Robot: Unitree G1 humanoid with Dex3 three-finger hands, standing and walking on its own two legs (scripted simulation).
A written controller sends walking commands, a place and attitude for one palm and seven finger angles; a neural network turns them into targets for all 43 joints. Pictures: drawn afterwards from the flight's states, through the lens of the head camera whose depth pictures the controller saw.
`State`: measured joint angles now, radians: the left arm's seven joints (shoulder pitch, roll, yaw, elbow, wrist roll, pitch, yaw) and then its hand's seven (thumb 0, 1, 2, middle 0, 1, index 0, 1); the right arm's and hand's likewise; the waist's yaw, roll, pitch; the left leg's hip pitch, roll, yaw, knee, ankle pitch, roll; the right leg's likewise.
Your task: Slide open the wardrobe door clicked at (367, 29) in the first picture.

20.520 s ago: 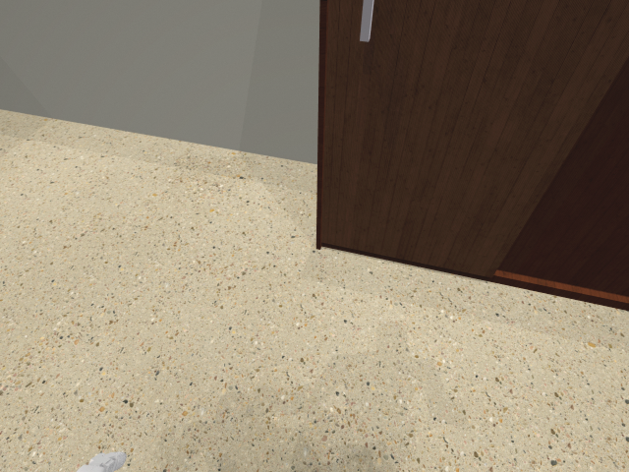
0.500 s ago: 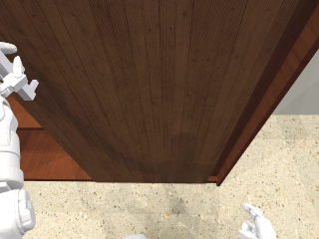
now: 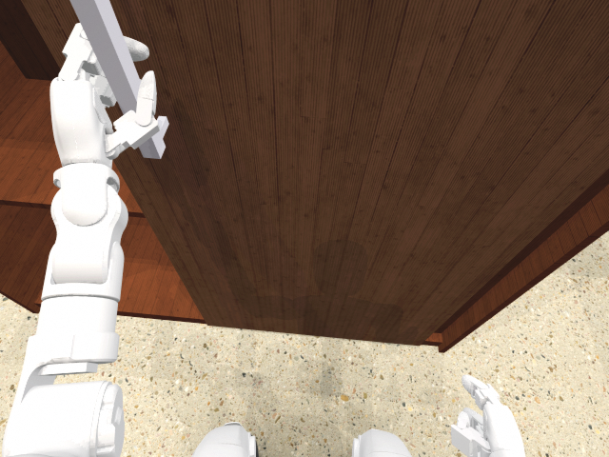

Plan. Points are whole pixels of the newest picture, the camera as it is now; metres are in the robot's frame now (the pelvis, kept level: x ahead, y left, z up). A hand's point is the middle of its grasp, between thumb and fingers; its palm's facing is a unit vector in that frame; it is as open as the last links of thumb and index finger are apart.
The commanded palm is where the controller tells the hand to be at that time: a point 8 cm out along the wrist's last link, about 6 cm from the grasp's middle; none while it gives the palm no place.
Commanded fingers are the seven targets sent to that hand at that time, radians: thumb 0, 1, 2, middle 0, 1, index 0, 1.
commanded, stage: stop walking and hold the door there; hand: left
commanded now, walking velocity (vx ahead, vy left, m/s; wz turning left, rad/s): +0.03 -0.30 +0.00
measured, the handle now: (132, 72) +0.45 +0.22 +0.22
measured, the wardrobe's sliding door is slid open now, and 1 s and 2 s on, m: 0.58 0.57 0.57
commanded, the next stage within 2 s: loosen the grip on the handle in 0.72 s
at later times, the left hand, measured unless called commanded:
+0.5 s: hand (152, 116) +0.41 +0.19 +0.20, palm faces +0.20 -0.97 -0.10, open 5.7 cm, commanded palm +0.38 +0.23 +0.19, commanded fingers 0.00 0.90 0.90 -0.45 -1.40 -0.45 -1.40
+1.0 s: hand (133, 108) +0.40 +0.21 +0.22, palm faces +0.20 -0.98 -0.07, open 7.5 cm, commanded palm +0.37 +0.24 +0.20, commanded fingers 0.00 -0.31 0.32 -0.45 -1.40 -0.45 -1.40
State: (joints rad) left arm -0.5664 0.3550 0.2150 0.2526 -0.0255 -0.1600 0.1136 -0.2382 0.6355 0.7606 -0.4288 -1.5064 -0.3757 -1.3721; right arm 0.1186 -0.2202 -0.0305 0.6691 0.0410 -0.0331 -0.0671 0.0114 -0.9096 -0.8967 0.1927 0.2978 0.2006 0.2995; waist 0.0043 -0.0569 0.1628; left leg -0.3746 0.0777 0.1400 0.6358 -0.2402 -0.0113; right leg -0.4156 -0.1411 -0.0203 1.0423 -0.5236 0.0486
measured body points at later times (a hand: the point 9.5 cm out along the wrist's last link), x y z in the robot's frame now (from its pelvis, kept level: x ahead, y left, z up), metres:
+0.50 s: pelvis -0.02 +0.02 +0.01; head +0.04 +0.03 +0.46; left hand +0.39 +0.24 +0.21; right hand +0.12 -0.25 -0.08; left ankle +0.00 +0.13 -0.72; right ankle +0.00 -0.08 -0.72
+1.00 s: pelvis -0.03 +0.02 +0.02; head -0.03 +0.02 +0.47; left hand +0.39 +0.26 +0.22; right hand +0.10 -0.22 -0.08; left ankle +0.00 +0.13 -0.72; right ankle +0.00 -0.08 -0.72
